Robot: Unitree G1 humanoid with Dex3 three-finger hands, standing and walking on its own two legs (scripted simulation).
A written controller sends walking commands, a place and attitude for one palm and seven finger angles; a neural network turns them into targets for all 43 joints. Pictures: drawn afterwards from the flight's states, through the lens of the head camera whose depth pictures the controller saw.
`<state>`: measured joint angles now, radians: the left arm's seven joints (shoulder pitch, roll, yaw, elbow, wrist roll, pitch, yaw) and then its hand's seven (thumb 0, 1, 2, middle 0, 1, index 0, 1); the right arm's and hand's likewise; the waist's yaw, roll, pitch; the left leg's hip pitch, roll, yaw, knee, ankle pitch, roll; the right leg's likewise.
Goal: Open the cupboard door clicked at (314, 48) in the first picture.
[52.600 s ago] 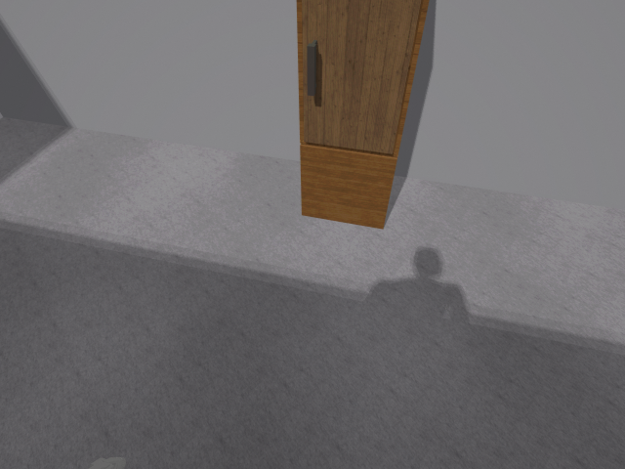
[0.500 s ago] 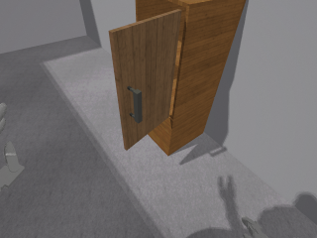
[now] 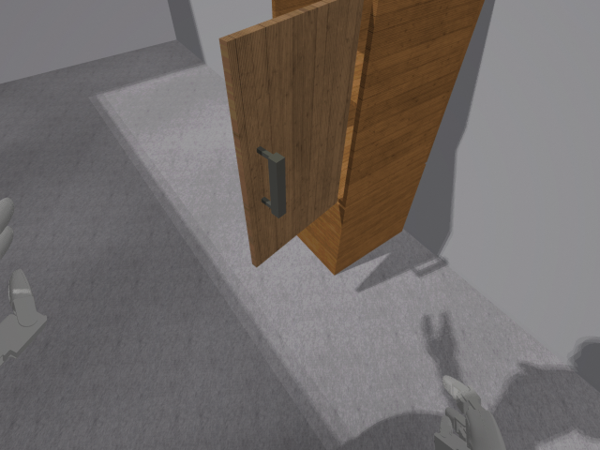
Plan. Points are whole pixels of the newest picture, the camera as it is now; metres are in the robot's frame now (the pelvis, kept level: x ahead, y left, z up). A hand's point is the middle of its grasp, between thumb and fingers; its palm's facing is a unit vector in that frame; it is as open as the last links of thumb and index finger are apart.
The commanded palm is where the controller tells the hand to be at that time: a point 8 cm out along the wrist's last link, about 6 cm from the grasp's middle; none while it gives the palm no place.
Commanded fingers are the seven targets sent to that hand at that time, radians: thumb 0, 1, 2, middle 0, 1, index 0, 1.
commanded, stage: let the arm hang, fingers relaxed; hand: left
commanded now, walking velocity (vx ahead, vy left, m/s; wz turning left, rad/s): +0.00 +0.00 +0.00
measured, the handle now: (270, 182) +0.62 +0.10 -0.05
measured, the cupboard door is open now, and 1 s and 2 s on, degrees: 100 100 100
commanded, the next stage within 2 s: look to check the result in 1.18 s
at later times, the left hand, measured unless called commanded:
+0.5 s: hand out of the picture -0.02 +0.18 -0.18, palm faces +0.04 -0.98 -0.21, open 7.0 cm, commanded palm none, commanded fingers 0.00 0.90 0.90 -0.20 -0.30 -0.20 -0.30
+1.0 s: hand out of the picture +0.04 +0.18 -0.16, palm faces +0.05 -0.97 -0.24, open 7.4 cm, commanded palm none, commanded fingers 0.00 0.90 0.90 -0.20 -0.30 -0.20 -0.30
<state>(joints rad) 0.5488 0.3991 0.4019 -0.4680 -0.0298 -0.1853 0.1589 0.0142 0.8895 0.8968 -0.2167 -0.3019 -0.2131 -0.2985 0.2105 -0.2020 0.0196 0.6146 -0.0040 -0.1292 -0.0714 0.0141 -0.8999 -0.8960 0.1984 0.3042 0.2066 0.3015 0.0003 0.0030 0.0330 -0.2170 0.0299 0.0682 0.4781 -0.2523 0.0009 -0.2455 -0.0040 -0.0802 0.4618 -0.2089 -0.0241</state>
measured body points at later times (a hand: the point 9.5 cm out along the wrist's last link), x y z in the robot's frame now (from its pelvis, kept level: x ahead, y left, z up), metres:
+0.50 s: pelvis -0.02 -0.02 +0.00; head +0.01 -0.01 +0.45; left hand -0.02 +0.23 -0.16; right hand -0.01 -0.27 -0.15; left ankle +0.00 +0.11 -0.74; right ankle +0.02 -0.10 -0.74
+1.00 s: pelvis -0.01 -0.01 +0.00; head +0.00 -0.03 +0.45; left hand +0.03 +0.23 -0.15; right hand -0.01 -0.24 -0.16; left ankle +0.00 +0.12 -0.74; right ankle +0.02 -0.10 -0.74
